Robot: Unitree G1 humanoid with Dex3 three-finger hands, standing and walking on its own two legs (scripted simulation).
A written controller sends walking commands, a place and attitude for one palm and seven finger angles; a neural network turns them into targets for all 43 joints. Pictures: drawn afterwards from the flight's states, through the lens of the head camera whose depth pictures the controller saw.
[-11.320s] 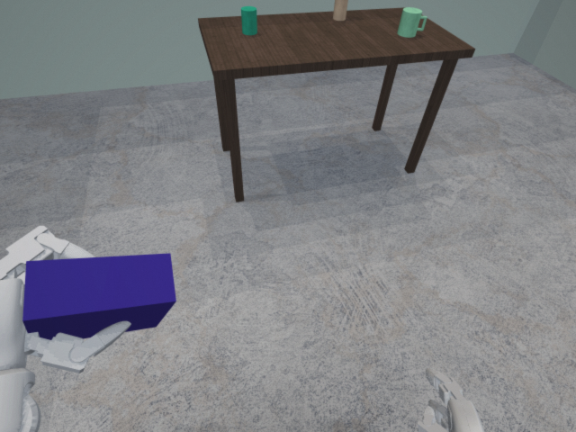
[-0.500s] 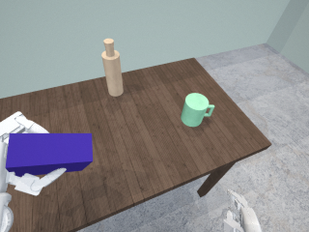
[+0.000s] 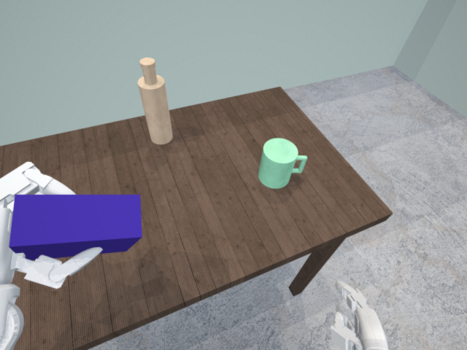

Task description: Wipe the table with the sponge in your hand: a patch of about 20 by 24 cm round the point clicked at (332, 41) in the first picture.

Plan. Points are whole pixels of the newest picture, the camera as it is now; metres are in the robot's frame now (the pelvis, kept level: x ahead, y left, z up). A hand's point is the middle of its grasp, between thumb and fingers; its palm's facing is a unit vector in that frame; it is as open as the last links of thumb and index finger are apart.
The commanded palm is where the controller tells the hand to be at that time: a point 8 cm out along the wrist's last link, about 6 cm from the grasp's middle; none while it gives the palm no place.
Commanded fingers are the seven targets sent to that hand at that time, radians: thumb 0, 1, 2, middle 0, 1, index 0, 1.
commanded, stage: shuffle to correct the standing spot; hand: left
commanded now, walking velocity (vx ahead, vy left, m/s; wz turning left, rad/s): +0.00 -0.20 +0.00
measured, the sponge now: (99, 227) +0.24 +0.20 +0.14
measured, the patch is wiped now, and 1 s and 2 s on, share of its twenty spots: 0.00 0.00 0.00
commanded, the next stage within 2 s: come to a stop and stand still in 0.42 s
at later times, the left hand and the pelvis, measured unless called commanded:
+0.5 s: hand (115, 224) +0.23 +0.18 +0.16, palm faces +0.30 -0.87 -0.40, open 9.6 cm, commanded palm +0.17 +0.22 +0.17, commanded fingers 0.00 0.10 1.30 -1.20 -1.60 -1.20 -1.60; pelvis +0.01 -0.06 -0.01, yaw -1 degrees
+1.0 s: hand (84, 227) +0.23 +0.21 +0.15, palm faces +0.37 -0.85 -0.38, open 9.6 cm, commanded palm +0.17 +0.25 +0.17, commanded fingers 0.00 0.10 1.30 -1.20 -1.60 -1.20 -1.60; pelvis +0.02 -0.03 +0.00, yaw +1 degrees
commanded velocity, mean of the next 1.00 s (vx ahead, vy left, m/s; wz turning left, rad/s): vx -0.01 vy -0.09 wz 0.00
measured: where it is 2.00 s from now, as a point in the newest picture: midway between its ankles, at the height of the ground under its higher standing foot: outside the picture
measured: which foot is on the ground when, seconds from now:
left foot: down 0.00-1.00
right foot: down 0.00-1.00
